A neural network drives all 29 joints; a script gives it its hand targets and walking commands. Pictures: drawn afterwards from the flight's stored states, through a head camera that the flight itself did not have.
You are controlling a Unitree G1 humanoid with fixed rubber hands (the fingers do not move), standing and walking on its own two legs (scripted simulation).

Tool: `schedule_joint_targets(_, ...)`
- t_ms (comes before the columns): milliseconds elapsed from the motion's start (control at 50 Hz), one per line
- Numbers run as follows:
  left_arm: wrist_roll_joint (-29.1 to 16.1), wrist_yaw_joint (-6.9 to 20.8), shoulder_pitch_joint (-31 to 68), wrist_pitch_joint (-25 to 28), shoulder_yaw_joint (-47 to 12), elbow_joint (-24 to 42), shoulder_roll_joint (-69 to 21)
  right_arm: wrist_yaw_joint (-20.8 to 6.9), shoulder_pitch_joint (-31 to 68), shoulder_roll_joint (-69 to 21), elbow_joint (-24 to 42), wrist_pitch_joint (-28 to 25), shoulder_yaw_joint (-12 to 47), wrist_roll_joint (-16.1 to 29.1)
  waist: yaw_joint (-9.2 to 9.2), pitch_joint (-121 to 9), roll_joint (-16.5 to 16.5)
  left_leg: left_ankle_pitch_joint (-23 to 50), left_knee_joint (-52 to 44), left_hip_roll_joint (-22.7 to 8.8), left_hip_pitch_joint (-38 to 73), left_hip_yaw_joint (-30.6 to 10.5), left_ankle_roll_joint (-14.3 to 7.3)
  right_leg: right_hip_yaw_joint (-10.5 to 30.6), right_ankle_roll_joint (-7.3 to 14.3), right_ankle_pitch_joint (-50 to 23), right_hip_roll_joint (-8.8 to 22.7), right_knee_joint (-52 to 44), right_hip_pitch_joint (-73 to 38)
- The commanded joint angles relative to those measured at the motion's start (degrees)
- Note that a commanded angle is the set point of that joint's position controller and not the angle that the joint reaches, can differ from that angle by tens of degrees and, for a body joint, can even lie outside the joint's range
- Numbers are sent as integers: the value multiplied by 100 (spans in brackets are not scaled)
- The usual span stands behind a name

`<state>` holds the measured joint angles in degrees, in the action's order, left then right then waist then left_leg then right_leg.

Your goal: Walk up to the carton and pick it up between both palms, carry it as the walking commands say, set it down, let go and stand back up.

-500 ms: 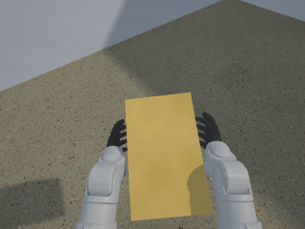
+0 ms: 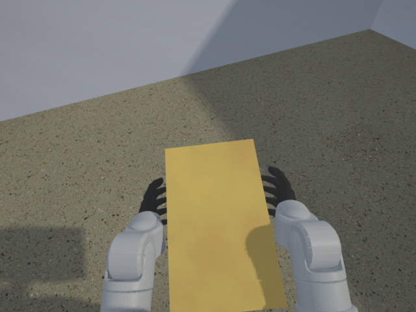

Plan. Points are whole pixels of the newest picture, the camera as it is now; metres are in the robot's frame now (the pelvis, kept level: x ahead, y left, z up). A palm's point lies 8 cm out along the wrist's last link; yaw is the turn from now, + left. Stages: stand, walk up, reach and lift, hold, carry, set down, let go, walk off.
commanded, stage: carry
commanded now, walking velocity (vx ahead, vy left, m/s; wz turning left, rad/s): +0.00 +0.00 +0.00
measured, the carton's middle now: (218, 232) +0.27 +0.01 +0.00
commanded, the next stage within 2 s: none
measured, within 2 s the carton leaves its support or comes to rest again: neither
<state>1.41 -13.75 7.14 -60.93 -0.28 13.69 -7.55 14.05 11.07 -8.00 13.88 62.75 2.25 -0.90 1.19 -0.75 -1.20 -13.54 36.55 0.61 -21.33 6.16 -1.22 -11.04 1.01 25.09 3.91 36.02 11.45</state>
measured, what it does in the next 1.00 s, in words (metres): stands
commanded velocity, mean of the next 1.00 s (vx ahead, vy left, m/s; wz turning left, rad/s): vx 0.00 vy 0.00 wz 0.00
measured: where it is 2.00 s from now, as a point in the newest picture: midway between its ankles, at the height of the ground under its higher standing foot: outside the picture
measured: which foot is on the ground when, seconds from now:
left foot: down 0.00-1.00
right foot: down 0.00-1.00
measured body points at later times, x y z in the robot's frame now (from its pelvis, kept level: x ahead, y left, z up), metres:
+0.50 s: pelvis -0.01 +0.00 +0.01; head -0.03 +0.00 +0.46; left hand +0.28 +0.12 +0.06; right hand +0.29 -0.12 +0.07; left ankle +0.03 +0.09 -0.72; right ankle -0.02 -0.12 -0.72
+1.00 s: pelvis -0.03 -0.02 +0.01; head -0.04 -0.01 +0.46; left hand +0.27 +0.10 +0.06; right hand +0.28 -0.14 +0.07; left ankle +0.03 +0.09 -0.72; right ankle -0.03 -0.12 -0.72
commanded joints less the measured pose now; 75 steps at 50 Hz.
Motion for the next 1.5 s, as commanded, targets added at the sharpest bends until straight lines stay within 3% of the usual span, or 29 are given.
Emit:
schedule_joint_targets(0,-921,948,3202,830,-1960,266,-4536,-890,1357,-4856,-1077,-959,910,313,-209,-2683,1668,6930,-947,-1959,2375,-1862,-1146,692,-182,853,-162,1453,780)
schedule_joint_targets(20,-837,1010,3173,951,-1899,-165,-4471,-939,1299,-4723,-1463,-1103,743,149,-249,-2667,1616,5867,-1049,-1925,2351,-1690,-1222,946,-112,1071,-38,971,786)
schedule_joint_targets(60,-1280,1002,3460,1028,-2659,862,-5320,-1000,1792,-5452,-309,-1184,1492,669,-167,-2540,1337,4359,-1170,-1642,2287,-1351,-887,853,-106,705,75,72,814)
schedule_joint_targets(120,-1787,810,3592,781,-2950,2052,-5965,-832,2386,-5922,1377,-969,2083,1379,-64,-2913,807,3394,-777,-1262,1859,-860,-538,720,-109,-788,107,-1023,-135)
schedule_joint_targets(140,-1745,733,3339,633,-2791,1929,-5882,-745,2185,-5850,1325,-816,2047,1355,-75,-3010,469,3222,-617,-1092,1764,-754,-453,796,-65,-1517,219,-1046,-379)
schedule_joint_targets(160,-1474,689,2896,509,-2535,1292,-5602,-699,1774,-5502,819,-685,1825,1078,-117,-3097,205,3101,-593,-966,1655,-676,-391,793,-34,-2344,336,-811,-573)
schedule_joint_targets(180,-925,720,2295,463,-2043,-72,-5154,-726,1297,-4971,-358,-635,1380,540,-140,-3125,-36,2957,-598,-842,1570,-596,-359,823,-31,-2946,438,-587,-653)
schedule_joint_targets(200,-699,767,1935,502,-1850,-698,-4974,-764,1049,-4743,-811,-664,1244,307,-147,-3028,-215,2947,-617,-807,1600,-555,-330,818,-45,-3218,485,-491,-583)
schedule_joint_targets(220,-797,790,1708,516,-1991,-536,-5127,-789,1033,-4872,-434,-676,1509,448,-146,-2941,-391,3123,-626,-833,1634,-583,-313,823,-39,-3433,504,-466,-521)
schedule_joint_targets(240,-836,825,1738,550,-2032,-412,-5184,-833,1205,-4922,-255,-700,1595,533,-149,-2812,-374,3306,-638,-882,1671,-619,-287,789,-42,-3274,500,-472,-450)
schedule_joint_targets(260,-692,907,1860,648,-1860,-779,-5092,-927,1398,-4837,-647,-795,1428,407,-142,-2724,-186,3467,-646,-933,1642,-677,-293,769,-60,-2921,464,-488,-379)
schedule_joint_targets(280,-721,981,2230,766,-1880,-695,-5212,-1004,1760,-4986,-599,-901,1468,458,-130,-2546,-100,3230,-724,-945,1489,-728,-279,778,-72,-2515,434,-583,-295)
schedule_joint_targets(380,-876,1067,3417,1056,-2090,-186,-5599,-1171,2664,-5550,-395,-1147,1730,802,-124,-1824,124,718,-1324,-886,685,-859,-181,921,-7,-1171,410,-940,27)
schedule_joint_targets(440,-1044,945,3605,996,-2232,270,-5682,-1079,2738,-5646,-43,-1102,1766,968,-133,-1828,231,-33,-1538,-897,552,-905,-188,943,-2,-941,381,-1018,56)
schedule_joint_targets(460,-912,918,3414,948,-2087,-50,-5564,-1067,2542,-5535,-383,-1051,1642,851,-132,-1873,184,0,-1516,-899,576,-901,-196,980,30,-947,388,-1057,73)
schedule_joint_targets(480,-971,865,3358,918,-2109,116,-5564,-1023,2509,-5502,-187,-1019,1659,911,-140,-1989,183,103,-1467,-902,729,-864,-197,993,34,-1005,397,-1074,99)
schedule_joint_targets(600,-742,811,2739,807,-1814,-489,-5263,-964,1922,-5124,-754,-922,1319,633,-138,-2373,183,1324,-1053,-877,1145,-648,-181,1040,108,-1785,499,-1001,-59)
schedule_joint_targets(680,-805,855,2953,849,-1845,-461,-5413,-998,2227,-5282,-621,-959,1436,692,-145,-2124,64,835,-1119,-857,994,-658,-155,1071,104,-1425,485,-1145,107)
schedule_joint_targets(700,-927,836,3092,833,-1965,-131,-5493,-979,2293,-5393,-369,-941,1529,804,-149,-2022,105,716,-1171,-854,914,-666,-150,1081,100,-1358,481,-1154,128)
schedule_joint_targets(760,-741,870,3037,875,-1744,-643,-5384,-1004,2368,-5246,-745,-985,1388,640,-153,-1920,-7,405,-1190,-837,838,-686,-132,1133,112,-1131,474,-1280,243)
schedule_joint_targets(860,-1022,848,3301,908,-1990,9,-5630,-982,2560,-5534,-160,-1001,1651,911,-159,-2074,-34,590,-1107,-835,929,-633,-115,1114,138,-1378,447,-1251,166)
schedule_joint_targets(880,-872,861,3197,896,-1871,-359,-5515,-992,2445,-5388,-519,-995,1482,754,-158,-2124,37,632,-1105,-850,954,-635,-127,1109,151,-1405,437,-1228,141)
schedule_joint_targets(940,-952,814,3178,897,-1917,-73,-5483,-965,2333,-5391,-359,-1000,1472,827,-159,-2320,156,940,-1085,-878,1033,-637,-151,1063,156,-1658,406,-1095,-1)
schedule_joint_targets(1020,-783,814,2963,902,-1757,-437,-5327,-991,2152,-5200,-725,-1009,1292,691,-152,-2399,275,1249,-1036,-909,1117,-627,-156,1036,166,-1798,386,-994,-31)
schedule_joint_targets(1040,-879,807,2971,899,-1856,-242,-5441,-986,2206,-5294,-471,-1013,1416,794,-151,-2364,272,1236,-1042,-915,1097,-633,-146,1049,181,-1765,383,-998,-12)
schedule_joint_targets(1140,-850,824,2969,921,-1800,-396,-5418,-989,2228,-5267,-607,-1030,1395,725,-160,-2279,73,1046,-1018,-895,1056,-621,-140,1087,178,-1775,394,-1079,50)
schedule_joint_targets(1220,-959,819,3125,956,-1889,-167,-5475,-975,2306,-5325,-428,-1058,1447,794,-164,-2318,133,1098,-988,-899,1068,-606,-133,1095,172,-1866,389,-1044,63)
schedule_joint_targets(1260,-813,834,2976,965,-1737,-555,-5362,-991,2266,-5192,-709,-1084,1327,682,-162,-2306,135,1092,-1010,-902,1055,-626,-142,1064,171,-1802,372,-1028,43)
schedule_joint_targets(1480,-857,841,3103,1032,-1803,-457,-5430,-1013,2352,-5275,-680,-1153,1358,725,-168,-2220,224,776,-1131,-910,1011,-650,-133,1075,165,-1468,349,-1107,151)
